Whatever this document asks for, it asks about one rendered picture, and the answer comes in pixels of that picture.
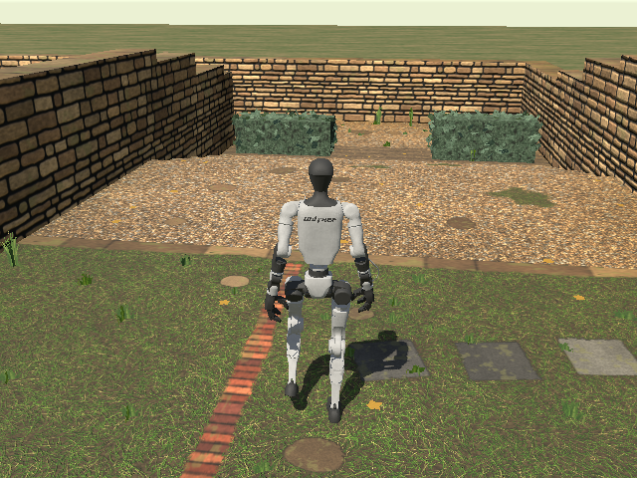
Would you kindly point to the robot left upper arm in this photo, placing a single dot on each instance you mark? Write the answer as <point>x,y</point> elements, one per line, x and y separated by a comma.
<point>285,228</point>

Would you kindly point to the robot left forearm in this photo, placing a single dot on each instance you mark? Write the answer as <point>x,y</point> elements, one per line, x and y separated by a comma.
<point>276,274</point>

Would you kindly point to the robot left shin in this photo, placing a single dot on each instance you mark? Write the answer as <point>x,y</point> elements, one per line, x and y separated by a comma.
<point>293,351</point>

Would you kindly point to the robot left hand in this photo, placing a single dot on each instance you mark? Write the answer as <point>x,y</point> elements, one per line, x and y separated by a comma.
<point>270,307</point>

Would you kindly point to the left robot foot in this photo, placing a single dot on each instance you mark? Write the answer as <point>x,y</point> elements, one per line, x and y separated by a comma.
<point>291,389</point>

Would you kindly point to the robot right hand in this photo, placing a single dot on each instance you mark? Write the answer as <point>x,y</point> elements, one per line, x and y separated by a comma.
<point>368,296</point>

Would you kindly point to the robot right forearm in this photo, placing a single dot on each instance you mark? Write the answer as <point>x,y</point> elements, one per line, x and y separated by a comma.
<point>363,271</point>

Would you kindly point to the robot right upper arm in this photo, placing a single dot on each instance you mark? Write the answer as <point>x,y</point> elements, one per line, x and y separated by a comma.
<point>351,212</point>

